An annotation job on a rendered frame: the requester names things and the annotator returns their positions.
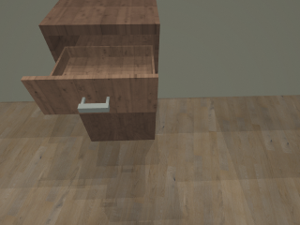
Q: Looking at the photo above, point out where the drawer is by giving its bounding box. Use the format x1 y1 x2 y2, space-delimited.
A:
21 45 158 115

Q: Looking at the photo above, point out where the cabinet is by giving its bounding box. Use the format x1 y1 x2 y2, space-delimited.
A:
38 0 160 142

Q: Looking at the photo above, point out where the handle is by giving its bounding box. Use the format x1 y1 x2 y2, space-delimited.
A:
77 97 110 113

